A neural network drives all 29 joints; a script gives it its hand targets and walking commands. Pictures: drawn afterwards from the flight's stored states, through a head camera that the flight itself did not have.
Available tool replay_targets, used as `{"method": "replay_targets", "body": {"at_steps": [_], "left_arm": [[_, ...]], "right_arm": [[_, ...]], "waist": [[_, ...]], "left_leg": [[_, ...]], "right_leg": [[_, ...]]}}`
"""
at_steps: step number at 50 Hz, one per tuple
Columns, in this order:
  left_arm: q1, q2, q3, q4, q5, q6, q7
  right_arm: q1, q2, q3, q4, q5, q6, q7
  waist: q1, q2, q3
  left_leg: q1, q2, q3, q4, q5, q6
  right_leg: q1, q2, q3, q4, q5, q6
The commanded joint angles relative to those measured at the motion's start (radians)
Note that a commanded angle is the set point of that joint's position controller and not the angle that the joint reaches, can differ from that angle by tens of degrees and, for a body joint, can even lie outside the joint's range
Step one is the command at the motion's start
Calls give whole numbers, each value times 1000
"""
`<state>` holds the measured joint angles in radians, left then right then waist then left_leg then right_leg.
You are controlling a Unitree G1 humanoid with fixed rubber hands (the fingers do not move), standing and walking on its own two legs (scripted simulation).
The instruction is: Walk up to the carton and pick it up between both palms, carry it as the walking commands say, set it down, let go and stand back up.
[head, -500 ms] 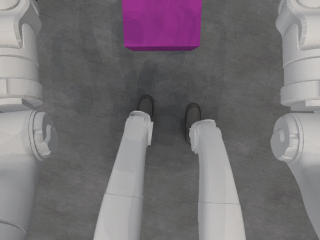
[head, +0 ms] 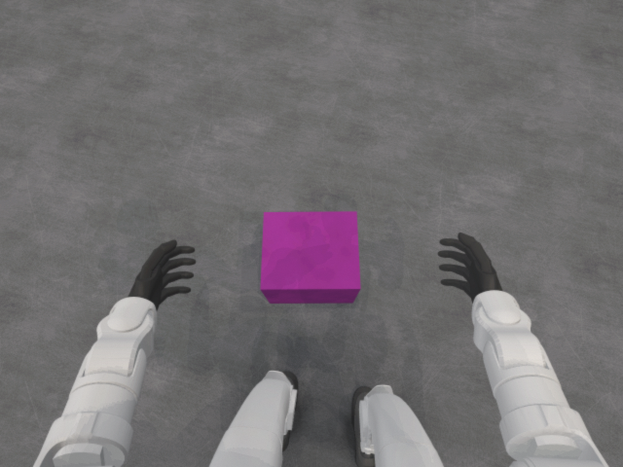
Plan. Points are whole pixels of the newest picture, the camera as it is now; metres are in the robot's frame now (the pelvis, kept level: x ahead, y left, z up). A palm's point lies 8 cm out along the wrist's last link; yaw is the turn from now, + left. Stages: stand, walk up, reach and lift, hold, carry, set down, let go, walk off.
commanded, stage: let go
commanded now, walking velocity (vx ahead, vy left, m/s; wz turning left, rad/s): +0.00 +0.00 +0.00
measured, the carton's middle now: (310, 260) +0.51 +0.06 -0.63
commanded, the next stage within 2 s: stand in 0.78 s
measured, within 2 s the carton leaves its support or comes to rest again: neither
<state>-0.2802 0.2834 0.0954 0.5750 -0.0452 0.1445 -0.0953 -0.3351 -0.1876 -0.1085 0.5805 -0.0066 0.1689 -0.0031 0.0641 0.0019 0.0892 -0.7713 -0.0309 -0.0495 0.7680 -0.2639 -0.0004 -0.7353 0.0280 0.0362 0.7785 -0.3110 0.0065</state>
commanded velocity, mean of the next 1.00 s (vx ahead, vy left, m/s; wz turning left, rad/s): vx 0.00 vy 0.00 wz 0.00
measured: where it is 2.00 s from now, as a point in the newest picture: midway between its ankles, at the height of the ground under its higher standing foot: (322, 434)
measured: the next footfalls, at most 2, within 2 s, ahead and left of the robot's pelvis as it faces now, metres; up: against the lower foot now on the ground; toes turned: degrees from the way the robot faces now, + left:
none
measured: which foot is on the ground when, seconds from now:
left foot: down 0.00-1.00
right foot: down 0.00-1.00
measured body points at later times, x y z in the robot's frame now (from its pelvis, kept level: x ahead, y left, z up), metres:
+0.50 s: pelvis +0.06 -0.03 +0.04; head +0.10 -0.03 +0.48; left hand +0.23 +0.21 -0.05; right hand +0.23 -0.26 -0.04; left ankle +0.06 +0.11 -0.70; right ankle +0.03 -0.12 -0.70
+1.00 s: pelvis +0.07 +0.00 +0.03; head +0.01 +0.01 +0.48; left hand +0.20 +0.28 -0.05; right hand +0.19 -0.29 -0.05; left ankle +0.06 +0.11 -0.70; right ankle +0.03 -0.12 -0.70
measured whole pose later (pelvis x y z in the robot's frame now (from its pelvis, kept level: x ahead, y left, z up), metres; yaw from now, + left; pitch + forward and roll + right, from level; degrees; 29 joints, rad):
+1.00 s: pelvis +0.07 +0.00 +0.03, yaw -1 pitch -2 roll +0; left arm 0.30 0.32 0.06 0.66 0.04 0.03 -0.02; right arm 0.27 -0.30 -0.06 0.73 -0.04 0.01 0.01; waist 0.01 -0.02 -0.12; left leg -0.19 -0.02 -0.03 0.52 -0.30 0.01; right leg -0.15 0.02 0.05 0.51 -0.33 0.00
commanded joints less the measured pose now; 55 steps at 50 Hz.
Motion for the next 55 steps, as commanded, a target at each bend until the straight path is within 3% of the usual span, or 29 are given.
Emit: {"method": "replay_targets", "body": {"at_steps": [1,2,4,6,7,8,10,11,12,15,16,17,18,22,23,25,28,29,32,34,37,38,39,41,43,51,53,54,55], "left_arm": [[76,80,29,-91,22,-92,15],[15,93,60,-82,41,-98,22],[146,97,50,-198,60,-130,29],[329,72,27,-212,62,-136,27],[200,67,-2,-220,16,-135,22],[304,35,5,-162,30,-130,16],[484,43,-22,-228,47,-136,18],[290,85,29,-224,61,-150,22],[409,86,21,-249,86,-157,33],[407,100,32,-295,77,-167,33],[394,91,9,-295,68,-165,37],[461,74,7,-259,64,-146,30],[450,72,1,-235,52,-139,27],[439,76,0,-275,59,-110,18],[472,70,9,-239,57,-105,20],[461,57,1,-245,68,-85,11],[487,52,6,-242,87,-74,20],[442,52,-7,-258,72,-71,24],[424,57,2,-243,86,-52,24],[393,67,-3,-286,83,-52,33],[429,34,-20,-293,86,-2,58],[461,156,20,-106,69,-66,85],[489,204,18,-108,66,-86,96],[495,174,19,-85,77,-112,97],[457,138,4,-97,87,-136,91],[485,171,5,-3,91,-170,85],[526,189,1,4,76,-179,92],[511,210,-1,25,84,-184,95],[511,207,-2,31,85,-189,93]], "right_arm": [[74,-90,-18,-78,-38,-102,2],[4,-106,-32,-78,-38,-112,8],[161,-106,-51,-162,-51,-144,8],[326,-106,-26,-174,-46,-158,8],[244,-107,-6,-120,-20,-156,9],[278,-93,-5,-183,-45,-161,10],[508,-66,33,-230,-27,-171,16],[283,-96,9,-251,-34,-184,14],[371,-89,45,-272,-15,-184,22],[389,-63,43,-324,-4,-188,32],[425,-73,42,-311,4,-187,35],[423,-78,40,-286,10,-175,39],[448,-75,48,-306,19,-172,41],[511,-74,50,-266,17,-132,49],[508,-86,57,-286,29,-134,54],[517,-78,37,-275,5,-119,51],[512,-98,29,-274,13,-111,61],[516,-86,30,-250,2,-102,56],[513,-103,22,-250,-6,-84,58],[474,-119,0,-308,-8,-104,58],[464,-130,27,-242,22,-107,46],[516,-245,6,-64,-31,-127,10],[544,-266,6,-71,-39,-151,10],[517,-212,20,-56,-43,-177,10],[544,-272,7,10,-43,-187,-1],[514,-267,16,100,-39,-204,-1],[499,-302,14,92,-38,-208,-3],[541,-261,27,119,-33,-206,-2],[504,-311,17,118,-29,-221,1]], "waist": [[-29,44,-451],[-22,63,-388],[-6,35,-497],[-28,13,-493],[-59,26,-378],[-60,-86,-353],[-73,-49,-438],[-44,-37,-315],[-15,-41,-308],[-26,-96,-307],[-69,-90,-300],[-32,-14,-273],[-61,-72,-261],[-62,-29,-172],[-43,-32,-168],[-72,-40,-184],[-48,48,-150],[-75,-22,-101],[-76,12,-90],[-76,-62,-154],[-29,62,-103],[-43,-61,-297],[-55,-105,-305],[-39,-60,-262],[-66,48,-205],[-59,-33,-136],[-45,58,-78],[-77,-22,-113],[-74,39,-93]], "left_leg": [[428,20,22,-182,64,-27],[390,20,24,-185,15,-26],[531,6,41,-227,166,-25],[607,1,47,-224,273,-29],[523,1,52,-221,237,-27],[515,-3,49,-234,213,-15],[657,-19,49,-261,341,-14],[508,-11,42,-261,294,-15],[559,-11,51,-297,283,-13],[542,-30,49,-290,301,0],[601,-17,37,-296,331,-7],[625,-34,61,-304,337,-17],[606,-28,49,-303,288,-14],[679,-38,68,-330,220,-12],[693,-48,63,-310,254,-9],[705,-31,52,-330,293,-13],[752,-30,53,-341,229,-18],[719,-20,43,-356,217,-20],[758,-17,43,-347,167,-9],[752,-26,41,-337,211,-14],[727,-20,51,-342,190,-33],[671,82,-12,-294,266,-10],[670,94,-36,-318,238,-6],[655,82,-26,-305,215,1],[591,79,-26,-331,172,1],[545,100,-74,-352,142,28],[533,98,-68,-360,152,32],[565,110,-64,-353,169,31],[540,115,-79,-364,98,34]], "right_leg": [[257,23,-45,-184,23,-10],[236,22,-46,-180,-25,-14],[382,25,-28,-220,139,-11],[475,20,-37,-243,238,5],[421,11,-20,-249,215,5],[489,-3,-23,-271,231,9],[629,0,-13,-288,418,11],[573,-13,-2,-283,390,20],[629,-8,-7,-306,375,28],[692,-25,17,-295,507,31],[635,-20,1,-309,510,30],[652,-24,11,-339,498,21],[669,-39,32,-342,518,22],[607,-29,15,-390,373,19],[616,-45,33,-386,415,21],[623,-26,22,-388,472,26],[590,-19,6,-405,328,17],[578,-13,8,-406,326,21],[557,-4,-12,-410,226,14],[572,6,-16,-383,278,18],[542,13,-39,-382,216,16],[603,-61,-2,-341,298,16],[613,-62,20,-335,241,11],[580,-66,33,-347,220,-2],[543,-75,67,-347,159,-5],[497,-81,67,-366,183,-10],[476,-91,95,-379,183,-15],[465,-90,98,-376,181,-18],[471,-84,91,-386,178,-13]]}}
